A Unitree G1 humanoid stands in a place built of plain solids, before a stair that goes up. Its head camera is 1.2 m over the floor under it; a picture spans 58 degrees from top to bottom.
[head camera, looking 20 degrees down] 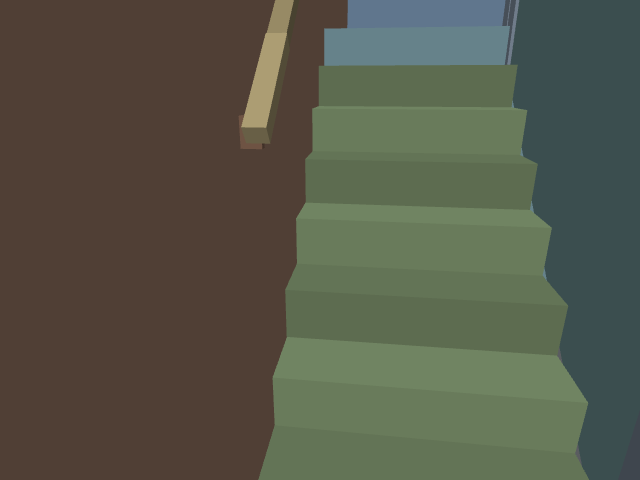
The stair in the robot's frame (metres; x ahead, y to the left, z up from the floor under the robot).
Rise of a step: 0.18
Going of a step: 0.22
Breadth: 0.90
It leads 7 degrees to the right of straight ahead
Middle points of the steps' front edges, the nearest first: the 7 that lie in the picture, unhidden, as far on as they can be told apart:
1.03 -0.30 0.36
1.25 -0.33 0.55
1.48 -0.36 0.73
1.70 -0.38 0.91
1.92 -0.41 1.09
2.15 -0.44 1.27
2.37 -0.47 1.46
